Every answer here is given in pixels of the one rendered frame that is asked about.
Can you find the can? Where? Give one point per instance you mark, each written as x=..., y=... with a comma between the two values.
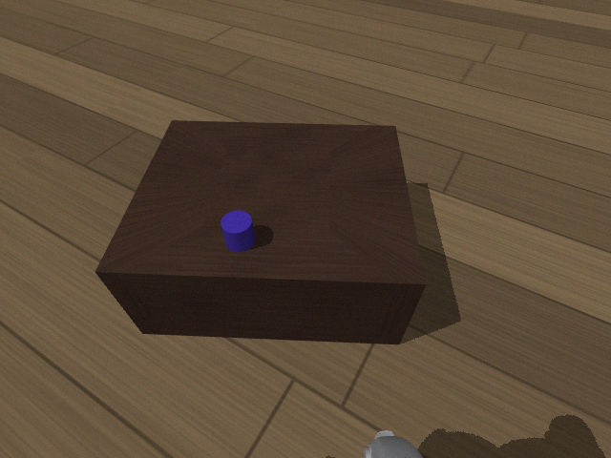
x=238, y=232

